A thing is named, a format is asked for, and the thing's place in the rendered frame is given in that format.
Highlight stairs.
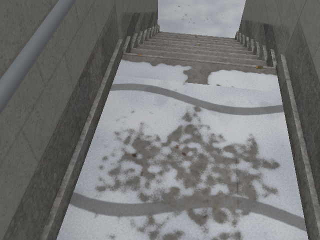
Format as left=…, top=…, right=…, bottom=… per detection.
left=130, top=31, right=267, bottom=67

